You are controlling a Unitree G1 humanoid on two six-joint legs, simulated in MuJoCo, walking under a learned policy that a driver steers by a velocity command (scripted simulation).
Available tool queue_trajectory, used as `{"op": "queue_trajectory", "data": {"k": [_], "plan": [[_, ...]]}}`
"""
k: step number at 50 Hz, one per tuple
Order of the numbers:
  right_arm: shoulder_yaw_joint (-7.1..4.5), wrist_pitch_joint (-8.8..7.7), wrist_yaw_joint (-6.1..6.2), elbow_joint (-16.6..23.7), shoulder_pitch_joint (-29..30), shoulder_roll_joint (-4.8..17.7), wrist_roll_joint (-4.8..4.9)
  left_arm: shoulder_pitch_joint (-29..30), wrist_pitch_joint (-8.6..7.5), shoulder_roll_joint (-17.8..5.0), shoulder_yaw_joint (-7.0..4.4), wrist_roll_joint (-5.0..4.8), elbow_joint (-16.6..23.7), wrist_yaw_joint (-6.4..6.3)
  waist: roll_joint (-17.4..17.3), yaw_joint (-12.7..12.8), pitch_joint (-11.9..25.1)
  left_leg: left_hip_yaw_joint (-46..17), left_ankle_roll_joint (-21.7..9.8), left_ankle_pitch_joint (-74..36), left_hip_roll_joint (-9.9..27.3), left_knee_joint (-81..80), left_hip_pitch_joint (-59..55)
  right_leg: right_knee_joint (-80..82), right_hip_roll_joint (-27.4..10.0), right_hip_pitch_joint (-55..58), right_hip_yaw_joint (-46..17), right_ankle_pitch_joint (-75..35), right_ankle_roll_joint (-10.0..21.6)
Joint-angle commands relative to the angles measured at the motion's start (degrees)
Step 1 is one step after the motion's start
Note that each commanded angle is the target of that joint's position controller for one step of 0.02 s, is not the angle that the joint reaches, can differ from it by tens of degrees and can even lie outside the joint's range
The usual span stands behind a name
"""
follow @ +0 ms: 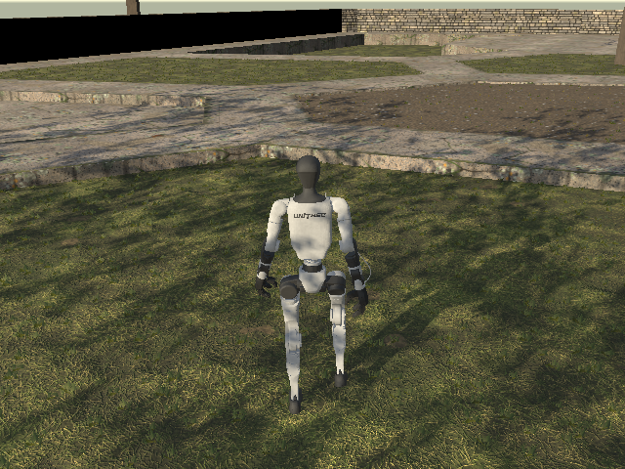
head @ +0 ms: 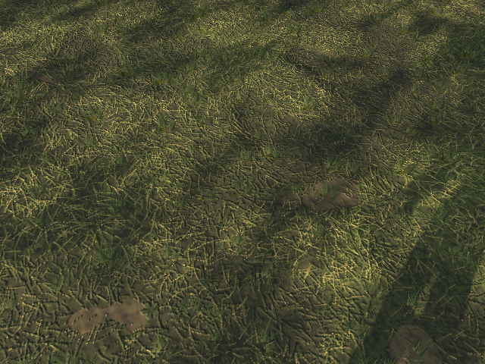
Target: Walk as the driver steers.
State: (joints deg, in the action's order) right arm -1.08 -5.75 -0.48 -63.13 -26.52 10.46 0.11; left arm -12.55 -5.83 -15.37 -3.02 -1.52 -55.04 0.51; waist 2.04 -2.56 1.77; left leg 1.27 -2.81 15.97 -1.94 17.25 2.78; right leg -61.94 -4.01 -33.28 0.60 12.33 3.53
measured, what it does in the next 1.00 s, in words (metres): walks ahead, turning right: right foot, then left foot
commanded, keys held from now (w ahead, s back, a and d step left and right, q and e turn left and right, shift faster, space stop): w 0.38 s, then w+e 0.62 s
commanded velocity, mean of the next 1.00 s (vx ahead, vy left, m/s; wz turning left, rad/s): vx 0.48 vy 0.00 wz -0.24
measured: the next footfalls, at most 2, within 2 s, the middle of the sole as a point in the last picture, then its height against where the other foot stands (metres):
right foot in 0.26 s outside the picture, level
left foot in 0.80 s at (206, 328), level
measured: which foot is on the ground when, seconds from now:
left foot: down 0.00-0.28, up 0.30-0.78, down 0.80-1.00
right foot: up 0.00-0.24, down 0.26-0.80, up 0.82-1.00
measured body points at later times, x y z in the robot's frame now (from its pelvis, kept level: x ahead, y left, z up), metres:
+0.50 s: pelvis +0.28 -0.06 +0.00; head +0.30 -0.07 +0.45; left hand +0.32 +0.20 -0.14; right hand +0.38 -0.33 -0.13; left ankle +0.31 +0.10 -0.66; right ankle +0.30 -0.14 -0.75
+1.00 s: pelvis +0.56 -0.02 +0.00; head +0.59 -0.01 +0.45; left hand +0.73 +0.23 -0.12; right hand +0.57 -0.30 -0.12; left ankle +0.60 +0.08 -0.75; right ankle +0.52 -0.17 -0.66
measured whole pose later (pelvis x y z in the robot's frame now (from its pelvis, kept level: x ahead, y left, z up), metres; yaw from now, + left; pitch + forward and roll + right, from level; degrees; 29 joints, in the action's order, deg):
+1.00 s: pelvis +0.56 -0.02 +0.00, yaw -17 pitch +1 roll +1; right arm -3.6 -6.7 -0.5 -50.6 -12.9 14.2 -0.6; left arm -14.8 -2.4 -17.7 -4.9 -1.9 -47.2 -0.5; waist 2.9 -1.2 -1.1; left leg 6.4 -1.7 9.5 -0.5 19.7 11.6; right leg -65.0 -4.7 -33.4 -3.0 16.6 1.6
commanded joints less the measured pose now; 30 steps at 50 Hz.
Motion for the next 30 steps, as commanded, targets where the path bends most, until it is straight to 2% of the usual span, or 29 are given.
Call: {"op": "queue_trajectory", "data": {"k": [1,4,6,9,11,12,13,14,15,16,17,18,19,20,21,23,26,30], "plan": [[-0.71,0.31,0.94,2.20,-2.62,7.29,-0.35,6.63,-0.30,-0.98,0.08,0.45,4.92,0.62,-6.39,-0.19,-8.08,-10.57,-7.30,-18.38,13.15,-9.95,-3.48,7.72,-2.24,-13.70,0.18,-6.00,-1.94],[-1.01,0.57,1.79,3.13,-3.26,9.51,-0.26,15.47,-0.28,0.47,1.19,0.18,8.50,0.94,-6.48,-1.91,-9.70,-7.25,-7.13,-17.64,11.88,-12.11,1.67,21.56,0.18,-7.20,2.63,-12.39,-2.85],[-1.35,0.48,1.91,2.81,-4.97,10.29,0.25,18.40,-0.23,-0.31,1.33,-0.17,9.83,1.37,-7.31,-2.28,-10.51,-6.73,-7.44,-17.15,13.02,-13.01,1.34,26.03,1.20,-4.25,3.17,-14.18,-2.45],[-1.87,0.73,1.99,2.57,-4.89,10.49,0.95,20.19,-0.51,-1.98,1.07,-0.36,11.57,2.16,-7.46,-0.63,-10.70,-5.84,-6.46,-23.20,15.61,-10.56,-4.82,30.66,1.50,-3.22,1.81,-13.30,-0.14],[-2.47,1.26,1.99,3.21,-3.20,11.80,0.55,15.83,-0.77,-4.46,-0.08,-0.18,11.05,2.34,-9.01,2.87,-6.08,-4.56,-5.04,-41.45,16.29,-3.52,-8.70,31.11,3.86,4.22,2.88,-10.45,1.80],[-2.70,1.79,1.96,3.58,-2.23,12.23,0.14,9.20,-0.70,-6.39,-1.19,-0.24,9.34,2.12,-10.08,6.51,-1.32,-3.29,-4.17,-52.00,15.43,4.52,-8.80,30.42,5.83,12.81,4.11,-9.04,3.11],[-2.48,2.20,1.84,4.32,-1.22,11.78,-0.22,-0.81,-0.37,-8.72,-2.55,-0.49,6.35,1.67,-9.84,11.24,4.66,-1.69,-2.56,-53.87,13.03,16.44,-4.08,30.62,5.90,26.38,3.78,-9.63,4.78],[-1.56,2.10,1.61,6.01,-1.72,9.52,-1.23,-10.98,0.11,-13.06,-3.65,0.24,4.28,0.96,-2.55,13.66,12.95,-0.15,-1.10,-33.85,9.39,35.32,10.27,29.52,-6.05,44.92,-10.50,-6.15,8.30],[0.78,0.71,0.66,5.56,-10.21,-0.19,-0.31,-13.69,0.23,-14.82,-3.71,1.13,2.83,1.67,14.61,8.05,22.97,-4.19,1.75,13.04,-2.05,54.96,29.50,39.88,-19.11,60.56,-40.98,10.37,17.65],[-0.66,-0.96,0.35,5.65,-4.94,6.16,1.33,-11.00,0.09,-9.27,-2.23,0.86,3.04,1.72,8.98,9.68,17.47,-10.34,0.11,15.03,0.51,61.78,35.47,46.22,-16.80,55.84,-44.39,14.56,14.57],[-1.66,-1.85,0.30,8.10,1.73,9.48,2.79,-5.15,-0.21,-7.14,-1.58,0.68,3.93,1.57,6.12,8.22,7.50,-8.15,-0.85,10.16,3.36,62.53,39.14,47.03,-15.49,46.45,-34.72,10.03,11.98],[-1.77,-2.17,0.85,8.90,5.10,9.87,2.54,0.13,-0.59,-6.03,-1.11,0.91,5.09,1.71,-0.51,6.14,3.29,-6.91,-0.97,4.36,6.51,59.93,36.12,48.47,-13.72,36.39,-27.06,1.12,10.90],[-2.36,-1.83,1.34,9.08,6.26,9.58,1.70,2.57,-0.93,-4.80,-0.81,1.61,5.30,2.02,-2.05,4.16,0.78,-6.25,-0.86,1.28,8.39,57.08,33.07,49.84,-11.73,28.84,-21.49,-4.74,10.27],[-2.53,-1.14,1.49,9.24,5.09,8.58,1.10,3.20,-1.18,-3.66,-0.43,2.20,4.87,2.28,-0.34,2.10,0.47,-6.70,-0.96,-0.34,9.91,54.93,29.26,51.22,-9.52,24.43,-18.13,-7.38,10.00],[-2.55,-0.55,1.61,9.37,4.20,7.32,0.90,2.96,-1.15,-2.97,-0.25,1.99,4.33,2.46,0.92,1.06,-0.03,-6.41,-0.77,-0.59,10.24,52.72,28.01,52.55,-8.28,22.46,-16.35,-7.97,10.50],[-2.77,0.13,1.87,10.56,5.86,6.91,0.51,1.01,-1.17,-3.86,-0.33,1.36,3.34,2.01,1.26,0.33,-2.29,-5.31,0.23,-1.16,10.74,47.65,29.14,54.75,-7.23,19.46,-14.07,-8.41,11.44],[-3.10,0.12,2.09,14.34,15.16,8.03,-0.35,-3.00,-0.82,-6.72,-1.11,1.26,2.76,0.34,-0.20,2.10,-5.08,-4.97,2.84,-9.60,10.60,35.81,35.34,56.50,-7.08,20.24,-13.62,-8.00,11.84],[-2.60,-0.64,1.18,17.16,24.90,7.11,0.05,-7.30,0.04,-7.92,-1.55,0.70,2.47,-0.88,0.71,4.90,-5.31,-3.60,4.02,-21.10,6.75,19.01,31.36,54.76,-4.36,20.46,-10.34,-9.58,8.90]]}}
Keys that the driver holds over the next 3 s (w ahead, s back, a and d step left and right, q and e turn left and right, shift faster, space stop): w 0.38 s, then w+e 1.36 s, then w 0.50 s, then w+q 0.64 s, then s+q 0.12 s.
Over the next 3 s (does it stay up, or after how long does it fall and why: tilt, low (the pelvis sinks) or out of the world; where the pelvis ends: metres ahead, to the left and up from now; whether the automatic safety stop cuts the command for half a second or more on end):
stays up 1.41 -0.67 -0.01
